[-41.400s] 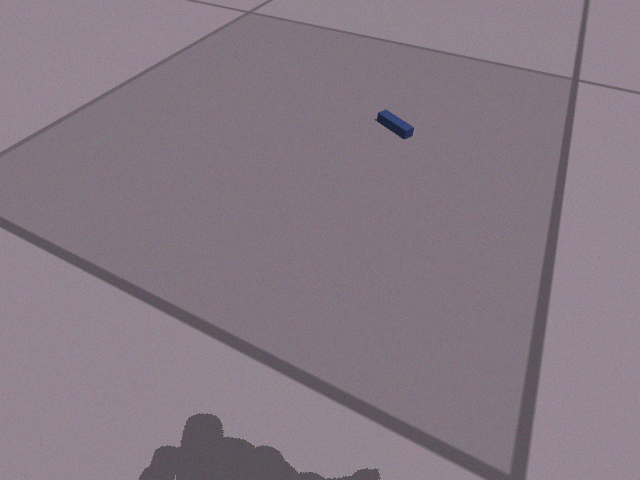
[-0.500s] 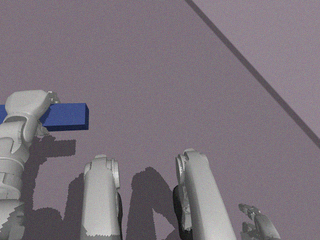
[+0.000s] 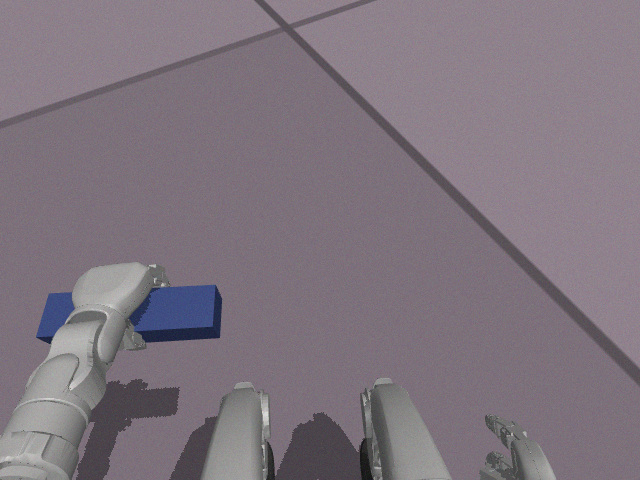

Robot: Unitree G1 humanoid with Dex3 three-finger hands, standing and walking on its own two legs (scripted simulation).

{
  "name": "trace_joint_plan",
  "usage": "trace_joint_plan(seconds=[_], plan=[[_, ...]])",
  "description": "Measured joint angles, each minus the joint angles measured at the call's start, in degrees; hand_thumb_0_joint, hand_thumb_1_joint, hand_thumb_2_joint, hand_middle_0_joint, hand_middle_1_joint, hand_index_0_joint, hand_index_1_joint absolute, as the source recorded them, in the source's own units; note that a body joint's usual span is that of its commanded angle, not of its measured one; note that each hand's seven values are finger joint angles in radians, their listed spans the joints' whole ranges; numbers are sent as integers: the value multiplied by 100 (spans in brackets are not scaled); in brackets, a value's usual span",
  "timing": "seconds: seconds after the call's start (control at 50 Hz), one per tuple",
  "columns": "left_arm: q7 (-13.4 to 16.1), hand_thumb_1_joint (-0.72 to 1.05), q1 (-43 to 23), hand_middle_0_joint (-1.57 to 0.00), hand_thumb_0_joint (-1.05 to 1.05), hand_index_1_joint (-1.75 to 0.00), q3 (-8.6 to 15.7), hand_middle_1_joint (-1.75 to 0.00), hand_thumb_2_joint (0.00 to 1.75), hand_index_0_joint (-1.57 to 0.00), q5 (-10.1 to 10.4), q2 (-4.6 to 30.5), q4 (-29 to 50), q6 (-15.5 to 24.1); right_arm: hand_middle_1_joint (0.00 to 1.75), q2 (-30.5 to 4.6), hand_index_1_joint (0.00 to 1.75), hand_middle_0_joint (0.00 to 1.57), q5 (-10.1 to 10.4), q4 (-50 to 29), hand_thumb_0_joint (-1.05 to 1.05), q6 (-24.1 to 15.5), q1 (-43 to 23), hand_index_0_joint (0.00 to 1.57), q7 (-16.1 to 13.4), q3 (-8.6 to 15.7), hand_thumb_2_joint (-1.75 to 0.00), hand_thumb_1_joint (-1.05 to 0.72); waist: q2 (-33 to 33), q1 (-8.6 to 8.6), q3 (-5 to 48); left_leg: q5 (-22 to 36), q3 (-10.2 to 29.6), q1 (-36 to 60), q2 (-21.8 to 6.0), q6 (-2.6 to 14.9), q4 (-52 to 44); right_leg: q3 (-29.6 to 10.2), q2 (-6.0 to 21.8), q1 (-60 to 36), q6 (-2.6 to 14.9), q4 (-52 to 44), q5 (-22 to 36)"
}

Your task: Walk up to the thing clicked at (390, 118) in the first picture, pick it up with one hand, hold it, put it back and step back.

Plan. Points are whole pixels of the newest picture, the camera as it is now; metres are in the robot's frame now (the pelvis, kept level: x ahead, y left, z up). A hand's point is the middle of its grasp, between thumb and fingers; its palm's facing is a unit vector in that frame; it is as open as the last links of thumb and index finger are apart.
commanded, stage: lift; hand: left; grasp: from above
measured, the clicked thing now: (136, 316) +0.36 +0.26 -0.09
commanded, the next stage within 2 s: hold in 0.60 s
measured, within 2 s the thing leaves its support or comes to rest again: neither
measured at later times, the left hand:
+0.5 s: hand (119, 272) +0.36 +0.23 +0.04, palm faces -0.43 -0.07 -0.90, open 9.1 cm
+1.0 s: hand (103, 239) +0.37 +0.23 +0.09, palm faces -0.44 -0.06 -0.89, open 9.2 cm
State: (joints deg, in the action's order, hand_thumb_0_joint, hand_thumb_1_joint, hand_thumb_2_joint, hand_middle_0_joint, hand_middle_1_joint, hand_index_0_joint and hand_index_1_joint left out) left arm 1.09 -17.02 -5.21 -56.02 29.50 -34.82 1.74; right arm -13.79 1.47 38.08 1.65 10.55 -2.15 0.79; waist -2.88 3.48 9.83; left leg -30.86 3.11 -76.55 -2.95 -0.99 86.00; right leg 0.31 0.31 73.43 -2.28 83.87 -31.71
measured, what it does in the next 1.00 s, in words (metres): rises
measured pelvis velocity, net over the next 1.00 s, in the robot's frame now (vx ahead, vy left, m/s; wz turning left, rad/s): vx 0.06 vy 0.00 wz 0.00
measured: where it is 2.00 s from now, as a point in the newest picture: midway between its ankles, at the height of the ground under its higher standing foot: outside the picture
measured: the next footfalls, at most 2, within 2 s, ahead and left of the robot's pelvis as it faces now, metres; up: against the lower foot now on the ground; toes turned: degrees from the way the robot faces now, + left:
none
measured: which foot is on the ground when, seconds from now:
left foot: down 0.00-1.00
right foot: down 0.00-1.00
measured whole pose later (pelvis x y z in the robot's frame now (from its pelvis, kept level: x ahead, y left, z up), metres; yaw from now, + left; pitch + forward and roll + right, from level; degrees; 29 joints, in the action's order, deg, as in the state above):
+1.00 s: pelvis +0.06 +0.00 +0.15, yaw +0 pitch +7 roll +0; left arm 2.5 -16.4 -10.7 -57.9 22.5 -42.3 0.2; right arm -14.1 2.1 40.9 0.4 13.6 -2.3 2.7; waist -2.3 1.2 4.3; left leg -19.3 -1.5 -29.3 -2.3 -0.7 41.8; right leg -2.0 1.5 28.1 -2.3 41.0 -19.7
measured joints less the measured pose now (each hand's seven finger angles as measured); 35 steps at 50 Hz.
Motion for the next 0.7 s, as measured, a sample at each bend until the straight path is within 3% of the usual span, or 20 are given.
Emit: trace_joint_plan(seconds=[0.22,0.42,0.56,0.7], plan=[[225,13,69,-71,0,-53,-202,-55,40,-76,-143,-318,-473,84,30,-30,30,21,25,192,1,-244,221,20,-93,86,-91,-92,22,-54,-152,368,-110,1558,-13,-19,-1431,-26,15,-1511,35,-1401,381],[522,12,-103,-70,-1,-55,-390,-57,43,-76,-232,-591,-909,-126,30,-27,30,21,28,366,1,-286,350,20,-67,133,-90,-92,47,-62,-332,647,-245,2740,-13,-7,-2517,-101,30,-2637,28,-2455,677],[455,11,-99,-70,-1,-55,-442,-57,45,-75,-126,-683,-994,-304,30,-19,30,21,30,365,1,-259,422,20,-35,147,-90,-91,61,-59,-433,852,-340,3442,3,6,-3219,-162,52,-3298,18,-3130,891],[306,10,11,-71,-1,-55,-478,-57,46,-76,-114,-689,-946,-217,30,-23,30,21,34,317,1,-242,442,20,-36,158,-90,-92,71,-93,-493,988,-395,3957,27,18,-3720,-193,79,-3793,8,-3618,1030]])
